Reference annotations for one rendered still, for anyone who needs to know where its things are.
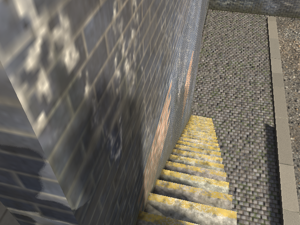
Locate stairs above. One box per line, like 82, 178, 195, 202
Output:
136, 115, 237, 225

